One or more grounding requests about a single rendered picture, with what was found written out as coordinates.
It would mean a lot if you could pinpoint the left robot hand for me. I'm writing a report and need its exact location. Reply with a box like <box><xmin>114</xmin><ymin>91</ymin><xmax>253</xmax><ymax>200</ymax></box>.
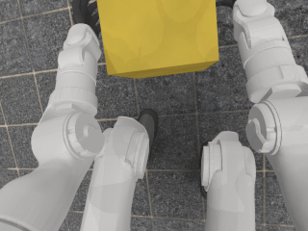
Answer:
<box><xmin>72</xmin><ymin>0</ymin><xmax>101</xmax><ymax>38</ymax></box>

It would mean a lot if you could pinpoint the carton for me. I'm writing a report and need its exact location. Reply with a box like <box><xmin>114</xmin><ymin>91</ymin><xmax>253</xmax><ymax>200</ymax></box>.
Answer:
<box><xmin>96</xmin><ymin>0</ymin><xmax>219</xmax><ymax>79</ymax></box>

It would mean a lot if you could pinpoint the right robot hand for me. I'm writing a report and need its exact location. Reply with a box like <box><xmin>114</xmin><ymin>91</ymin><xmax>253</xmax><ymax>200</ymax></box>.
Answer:
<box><xmin>216</xmin><ymin>0</ymin><xmax>237</xmax><ymax>10</ymax></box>

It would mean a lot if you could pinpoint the right robot upper arm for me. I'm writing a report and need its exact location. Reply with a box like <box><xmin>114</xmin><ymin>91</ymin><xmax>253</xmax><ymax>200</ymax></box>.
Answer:
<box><xmin>245</xmin><ymin>96</ymin><xmax>308</xmax><ymax>231</ymax></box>

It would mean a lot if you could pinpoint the left robot upper arm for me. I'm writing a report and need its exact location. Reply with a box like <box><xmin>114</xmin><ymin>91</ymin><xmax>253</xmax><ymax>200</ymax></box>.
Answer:
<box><xmin>0</xmin><ymin>111</ymin><xmax>105</xmax><ymax>231</ymax></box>

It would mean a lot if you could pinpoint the left robot forearm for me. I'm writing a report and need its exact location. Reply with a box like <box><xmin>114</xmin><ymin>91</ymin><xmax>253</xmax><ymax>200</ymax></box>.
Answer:
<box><xmin>38</xmin><ymin>23</ymin><xmax>102</xmax><ymax>125</ymax></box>

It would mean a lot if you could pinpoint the robot right shin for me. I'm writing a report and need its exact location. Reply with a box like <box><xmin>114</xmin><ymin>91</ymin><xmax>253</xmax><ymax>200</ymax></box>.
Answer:
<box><xmin>203</xmin><ymin>131</ymin><xmax>256</xmax><ymax>192</ymax></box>

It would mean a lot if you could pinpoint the right robot forearm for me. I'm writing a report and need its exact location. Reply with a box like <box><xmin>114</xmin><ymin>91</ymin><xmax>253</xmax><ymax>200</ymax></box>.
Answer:
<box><xmin>232</xmin><ymin>0</ymin><xmax>308</xmax><ymax>104</ymax></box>

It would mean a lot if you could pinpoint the left robot foot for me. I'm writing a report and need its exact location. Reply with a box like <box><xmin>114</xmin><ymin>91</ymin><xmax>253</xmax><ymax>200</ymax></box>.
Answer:
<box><xmin>138</xmin><ymin>109</ymin><xmax>159</xmax><ymax>162</ymax></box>

